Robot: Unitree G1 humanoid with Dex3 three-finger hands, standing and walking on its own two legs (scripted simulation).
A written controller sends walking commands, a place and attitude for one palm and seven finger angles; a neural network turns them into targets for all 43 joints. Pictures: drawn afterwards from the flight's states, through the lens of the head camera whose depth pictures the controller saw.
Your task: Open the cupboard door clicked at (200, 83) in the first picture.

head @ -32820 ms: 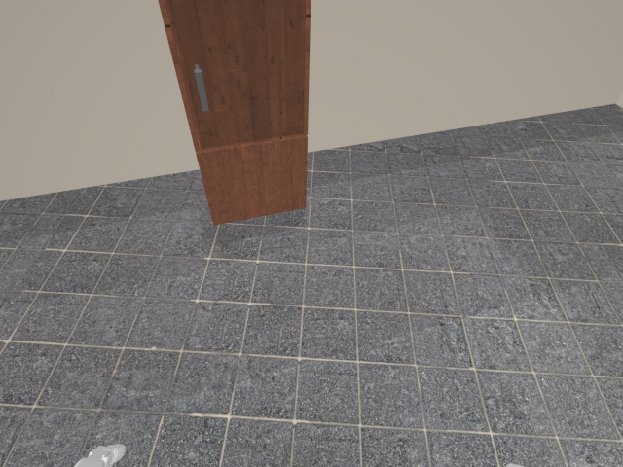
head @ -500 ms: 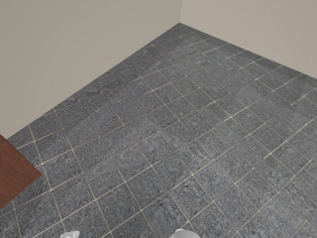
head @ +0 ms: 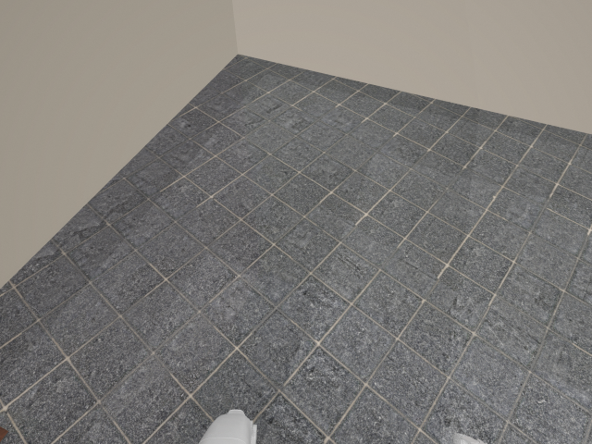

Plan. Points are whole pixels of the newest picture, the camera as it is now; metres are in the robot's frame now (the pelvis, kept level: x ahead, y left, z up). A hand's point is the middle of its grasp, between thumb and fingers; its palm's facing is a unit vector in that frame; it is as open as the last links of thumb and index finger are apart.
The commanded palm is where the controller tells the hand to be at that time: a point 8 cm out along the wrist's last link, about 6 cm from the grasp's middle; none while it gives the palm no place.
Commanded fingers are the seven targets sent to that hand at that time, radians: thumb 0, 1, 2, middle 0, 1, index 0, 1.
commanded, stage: walk to a spot facing it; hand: left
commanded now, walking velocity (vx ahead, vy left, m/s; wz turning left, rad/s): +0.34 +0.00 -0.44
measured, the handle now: out of the picture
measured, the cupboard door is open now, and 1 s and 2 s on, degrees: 28 28 28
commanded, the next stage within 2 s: turn to face it in 0.36 s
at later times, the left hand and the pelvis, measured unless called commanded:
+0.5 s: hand (232, 300) +0.37 +0.15 -0.16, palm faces -0.33 -0.92 -0.21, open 7.4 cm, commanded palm none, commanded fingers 0.00 0.90 0.90 -0.20 -0.30 -0.20 -0.30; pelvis +0.18 +0.01 -0.01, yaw -18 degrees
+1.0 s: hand (248, 311) +0.36 +0.12 -0.18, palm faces -0.01 -0.99 -0.17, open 7.3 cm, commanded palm none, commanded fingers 0.00 0.90 0.90 -0.20 -0.30 -0.20 -0.30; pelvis +0.26 -0.05 -0.01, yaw -3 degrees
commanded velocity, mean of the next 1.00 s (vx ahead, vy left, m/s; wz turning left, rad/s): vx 0.06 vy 0.00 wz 0.09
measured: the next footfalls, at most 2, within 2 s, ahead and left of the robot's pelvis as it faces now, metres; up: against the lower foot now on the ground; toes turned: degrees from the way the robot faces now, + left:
left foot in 0.12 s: +0.17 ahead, +0.14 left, +0.00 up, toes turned -1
right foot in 0.56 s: +0.30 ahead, -0.14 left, +0.00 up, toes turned -24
